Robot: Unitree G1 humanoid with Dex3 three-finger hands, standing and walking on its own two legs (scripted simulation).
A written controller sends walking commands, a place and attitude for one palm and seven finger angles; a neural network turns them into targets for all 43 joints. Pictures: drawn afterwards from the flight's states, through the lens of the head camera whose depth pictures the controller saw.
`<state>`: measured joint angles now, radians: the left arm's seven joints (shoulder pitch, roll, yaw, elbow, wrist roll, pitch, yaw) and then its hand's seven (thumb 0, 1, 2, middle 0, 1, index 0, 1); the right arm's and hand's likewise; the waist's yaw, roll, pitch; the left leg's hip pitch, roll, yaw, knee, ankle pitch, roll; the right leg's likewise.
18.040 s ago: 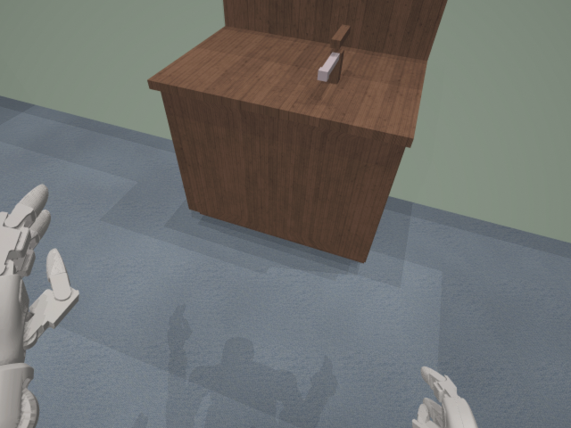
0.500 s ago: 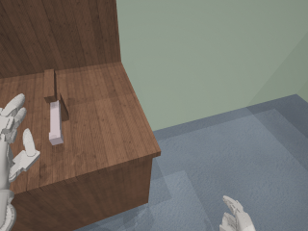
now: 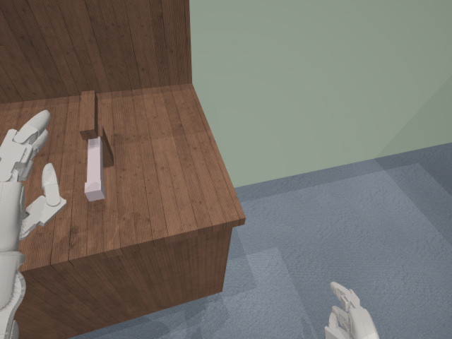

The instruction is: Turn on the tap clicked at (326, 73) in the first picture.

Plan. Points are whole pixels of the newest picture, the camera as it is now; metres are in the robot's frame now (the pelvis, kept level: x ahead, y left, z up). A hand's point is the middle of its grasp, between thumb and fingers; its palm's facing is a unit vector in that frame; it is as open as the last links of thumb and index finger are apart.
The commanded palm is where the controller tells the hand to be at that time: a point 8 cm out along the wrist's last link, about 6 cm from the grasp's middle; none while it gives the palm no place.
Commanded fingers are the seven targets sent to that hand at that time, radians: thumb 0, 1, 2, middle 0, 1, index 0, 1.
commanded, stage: turn the palm inward beside the body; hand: left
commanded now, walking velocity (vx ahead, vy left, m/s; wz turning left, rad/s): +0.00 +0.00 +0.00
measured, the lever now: (95, 190) +0.34 +0.29 +0.04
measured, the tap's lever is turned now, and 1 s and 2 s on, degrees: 0 0 0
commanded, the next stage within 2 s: none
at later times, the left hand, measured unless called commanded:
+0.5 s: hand (77, 233) +0.21 +0.22 +0.15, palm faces +0.52 -0.80 -0.30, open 7.4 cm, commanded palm +0.15 +0.26 +0.16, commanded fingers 0.00 0.90 0.90 -0.20 -0.30 -0.20 -0.30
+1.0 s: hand (102, 242) +0.21 +0.20 +0.13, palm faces +0.48 -0.84 -0.24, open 7.4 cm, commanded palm +0.15 +0.24 +0.14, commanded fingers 0.00 0.90 0.90 -0.20 -0.30 -0.20 -0.30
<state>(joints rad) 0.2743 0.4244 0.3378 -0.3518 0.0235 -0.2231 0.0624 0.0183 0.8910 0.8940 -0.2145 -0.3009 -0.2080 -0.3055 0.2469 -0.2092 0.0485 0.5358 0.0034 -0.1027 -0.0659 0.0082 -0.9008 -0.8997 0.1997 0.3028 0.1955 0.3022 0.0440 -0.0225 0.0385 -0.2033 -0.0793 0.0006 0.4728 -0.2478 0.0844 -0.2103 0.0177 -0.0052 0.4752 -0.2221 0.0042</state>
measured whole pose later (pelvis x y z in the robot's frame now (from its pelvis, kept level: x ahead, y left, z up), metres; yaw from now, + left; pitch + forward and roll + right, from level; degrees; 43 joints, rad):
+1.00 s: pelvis +0.02 -0.06 -0.02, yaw +1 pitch +4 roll +1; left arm 0.52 0.27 0.32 -0.43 -0.18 -0.10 0.12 0.02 0.90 0.89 -0.21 -0.30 -0.20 -0.30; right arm 0.21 -0.26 -0.01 0.66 0.01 -0.17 -0.07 0.01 -0.90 -0.90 0.20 0.30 0.20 0.30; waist 0.06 0.03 -0.09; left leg -0.38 -0.05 -0.05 0.69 -0.38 0.01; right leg -0.37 0.06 -0.07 0.69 -0.39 -0.09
